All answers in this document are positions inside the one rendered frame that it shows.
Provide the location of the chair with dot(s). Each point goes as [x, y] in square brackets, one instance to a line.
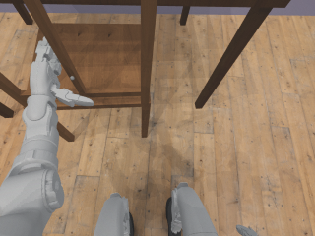
[111, 63]

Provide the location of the robot left forearm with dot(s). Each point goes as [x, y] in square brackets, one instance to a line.
[41, 141]

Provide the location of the right robot foot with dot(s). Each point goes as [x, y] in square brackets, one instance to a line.
[168, 211]

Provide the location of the left robot hand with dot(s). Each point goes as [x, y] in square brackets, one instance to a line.
[43, 75]

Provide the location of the table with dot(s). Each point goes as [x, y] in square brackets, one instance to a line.
[259, 10]

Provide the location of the left robot upper arm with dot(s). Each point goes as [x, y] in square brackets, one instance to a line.
[27, 202]

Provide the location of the right robot shin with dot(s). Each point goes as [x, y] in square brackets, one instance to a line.
[176, 224]

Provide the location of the right robot hand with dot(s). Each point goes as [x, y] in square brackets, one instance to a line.
[244, 231]

